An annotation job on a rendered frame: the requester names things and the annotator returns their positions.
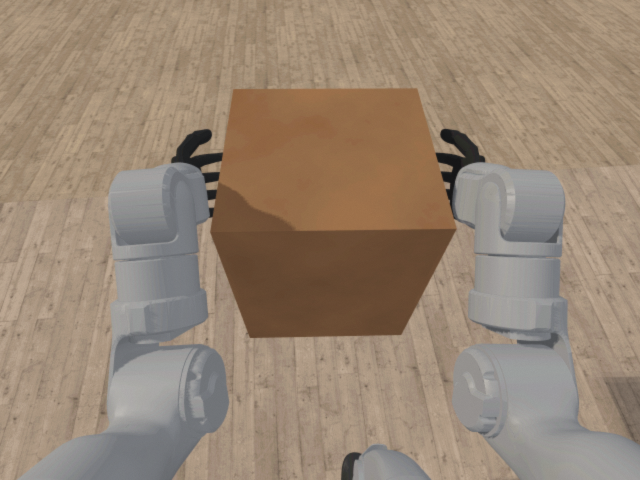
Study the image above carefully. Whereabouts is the right robot shin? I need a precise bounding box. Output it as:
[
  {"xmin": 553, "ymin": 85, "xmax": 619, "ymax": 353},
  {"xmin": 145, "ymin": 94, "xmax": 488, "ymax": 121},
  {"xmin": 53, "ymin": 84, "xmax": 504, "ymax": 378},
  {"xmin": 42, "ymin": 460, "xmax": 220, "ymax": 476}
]
[{"xmin": 352, "ymin": 444, "xmax": 387, "ymax": 480}]

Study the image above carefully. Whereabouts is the robot left hand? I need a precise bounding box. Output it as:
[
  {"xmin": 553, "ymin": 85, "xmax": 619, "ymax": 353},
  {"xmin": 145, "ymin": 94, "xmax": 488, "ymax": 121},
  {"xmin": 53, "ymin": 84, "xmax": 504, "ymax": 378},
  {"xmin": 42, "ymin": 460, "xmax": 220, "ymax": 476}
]
[{"xmin": 171, "ymin": 129, "xmax": 223, "ymax": 218}]

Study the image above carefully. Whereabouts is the robot left upper arm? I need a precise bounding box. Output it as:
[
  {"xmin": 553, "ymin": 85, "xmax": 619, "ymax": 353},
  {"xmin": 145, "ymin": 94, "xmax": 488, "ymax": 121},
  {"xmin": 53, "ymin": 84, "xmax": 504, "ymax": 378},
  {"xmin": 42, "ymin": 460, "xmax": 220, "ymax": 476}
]
[{"xmin": 17, "ymin": 344, "xmax": 229, "ymax": 480}]

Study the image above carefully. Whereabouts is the right robot thigh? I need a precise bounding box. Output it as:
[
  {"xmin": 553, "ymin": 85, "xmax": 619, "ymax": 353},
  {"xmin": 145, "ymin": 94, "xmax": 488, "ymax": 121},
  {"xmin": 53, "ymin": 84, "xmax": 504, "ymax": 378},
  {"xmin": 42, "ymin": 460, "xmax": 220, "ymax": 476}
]
[{"xmin": 353, "ymin": 449, "xmax": 431, "ymax": 480}]

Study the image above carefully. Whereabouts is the carton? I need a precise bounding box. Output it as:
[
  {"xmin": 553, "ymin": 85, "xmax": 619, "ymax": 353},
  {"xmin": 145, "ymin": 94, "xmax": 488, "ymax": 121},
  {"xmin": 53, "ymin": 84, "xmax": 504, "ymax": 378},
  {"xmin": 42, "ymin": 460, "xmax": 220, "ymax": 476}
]
[{"xmin": 210, "ymin": 88, "xmax": 457, "ymax": 338}]

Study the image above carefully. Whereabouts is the robot right hand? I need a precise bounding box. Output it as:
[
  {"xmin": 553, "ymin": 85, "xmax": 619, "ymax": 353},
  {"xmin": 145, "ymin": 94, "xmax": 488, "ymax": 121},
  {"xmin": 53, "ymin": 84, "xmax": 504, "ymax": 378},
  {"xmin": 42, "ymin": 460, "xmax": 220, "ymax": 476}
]
[{"xmin": 436, "ymin": 129, "xmax": 485, "ymax": 220}]

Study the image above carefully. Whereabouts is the robot right forearm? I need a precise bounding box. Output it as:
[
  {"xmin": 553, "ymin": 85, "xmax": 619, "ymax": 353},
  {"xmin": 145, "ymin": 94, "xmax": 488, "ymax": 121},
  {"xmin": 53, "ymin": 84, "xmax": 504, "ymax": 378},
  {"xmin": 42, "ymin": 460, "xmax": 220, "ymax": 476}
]
[{"xmin": 452, "ymin": 162, "xmax": 579, "ymax": 412}]

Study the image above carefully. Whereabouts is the robot left forearm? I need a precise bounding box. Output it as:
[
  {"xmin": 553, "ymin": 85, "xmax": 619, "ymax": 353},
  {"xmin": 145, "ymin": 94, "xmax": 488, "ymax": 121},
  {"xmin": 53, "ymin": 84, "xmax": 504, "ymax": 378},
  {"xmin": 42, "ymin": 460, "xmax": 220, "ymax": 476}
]
[{"xmin": 107, "ymin": 163, "xmax": 210, "ymax": 420}]

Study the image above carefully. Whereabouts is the robot right upper arm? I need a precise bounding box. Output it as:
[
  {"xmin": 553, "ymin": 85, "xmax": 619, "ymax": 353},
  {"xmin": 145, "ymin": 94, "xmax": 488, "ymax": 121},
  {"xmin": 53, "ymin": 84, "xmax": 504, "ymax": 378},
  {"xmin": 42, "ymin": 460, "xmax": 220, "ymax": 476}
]
[{"xmin": 452, "ymin": 344, "xmax": 640, "ymax": 480}]

